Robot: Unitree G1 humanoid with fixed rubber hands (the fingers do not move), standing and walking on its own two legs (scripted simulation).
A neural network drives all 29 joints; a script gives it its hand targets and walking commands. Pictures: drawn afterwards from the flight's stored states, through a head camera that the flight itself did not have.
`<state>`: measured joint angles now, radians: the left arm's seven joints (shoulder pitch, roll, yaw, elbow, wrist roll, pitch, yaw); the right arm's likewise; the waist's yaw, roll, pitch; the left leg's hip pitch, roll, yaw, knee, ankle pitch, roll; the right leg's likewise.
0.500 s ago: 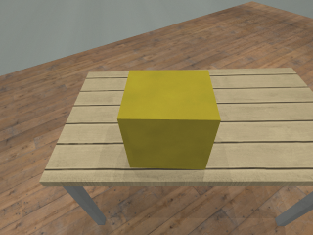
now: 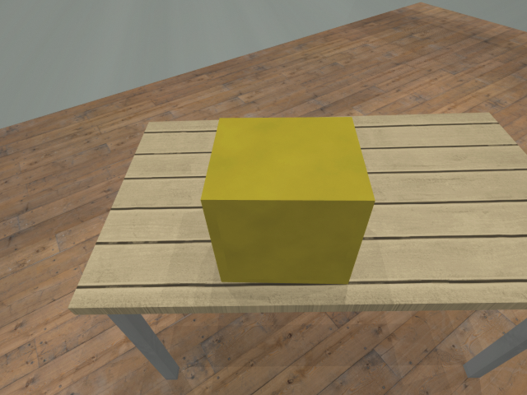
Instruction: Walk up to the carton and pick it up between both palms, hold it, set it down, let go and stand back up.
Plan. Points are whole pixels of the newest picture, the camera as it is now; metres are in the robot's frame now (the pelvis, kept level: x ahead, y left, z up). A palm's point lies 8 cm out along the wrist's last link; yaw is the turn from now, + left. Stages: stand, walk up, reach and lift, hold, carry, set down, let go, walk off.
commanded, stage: stand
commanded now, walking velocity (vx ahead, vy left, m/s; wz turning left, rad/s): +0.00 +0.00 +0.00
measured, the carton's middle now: (284, 202) +0.48 -0.01 -0.01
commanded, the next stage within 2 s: none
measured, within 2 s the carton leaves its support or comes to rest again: neither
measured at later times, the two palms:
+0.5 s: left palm out of the picture -0.04 +0.21 -0.15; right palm out of the picture -0.04 -0.20 -0.15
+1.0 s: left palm out of the picture -0.04 +0.21 -0.15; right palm out of the picture -0.04 -0.20 -0.15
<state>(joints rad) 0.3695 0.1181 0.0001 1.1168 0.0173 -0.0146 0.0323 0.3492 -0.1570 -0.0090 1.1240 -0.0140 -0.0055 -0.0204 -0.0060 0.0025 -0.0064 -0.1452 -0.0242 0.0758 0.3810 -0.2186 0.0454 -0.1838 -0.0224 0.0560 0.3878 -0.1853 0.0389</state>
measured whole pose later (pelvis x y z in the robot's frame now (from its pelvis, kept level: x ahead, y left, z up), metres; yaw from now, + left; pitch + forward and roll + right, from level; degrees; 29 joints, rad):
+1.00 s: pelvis +0.01 +0.01 +0.00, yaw +0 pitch -1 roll +0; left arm 0.33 0.10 -0.01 1.21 0.01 0.00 0.04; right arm 0.36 -0.12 0.00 1.14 -0.01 -0.01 -0.03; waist 0.00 0.00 0.00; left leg -0.14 -0.04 0.07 0.40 -0.24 0.06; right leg -0.18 -0.03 0.07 0.41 -0.21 0.05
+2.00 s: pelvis +0.01 +0.02 +0.00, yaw +0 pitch -1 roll +0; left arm 0.32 0.11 -0.01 1.22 0.01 0.00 0.04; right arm 0.37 -0.11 0.00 1.13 -0.01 -0.02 -0.04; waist 0.00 -0.01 0.01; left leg -0.13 -0.05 0.07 0.40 -0.24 0.07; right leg -0.17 -0.05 0.07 0.40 -0.21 0.06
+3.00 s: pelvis +0.01 +0.01 +0.00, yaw +0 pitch -1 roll +0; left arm 0.34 0.09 -0.01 1.19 0.01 -0.01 0.04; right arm 0.36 -0.10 0.00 1.13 -0.01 -0.03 -0.03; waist -0.01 -0.01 0.02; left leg -0.13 -0.04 0.06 0.38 -0.24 0.05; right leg -0.18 -0.04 0.06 0.40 -0.21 0.05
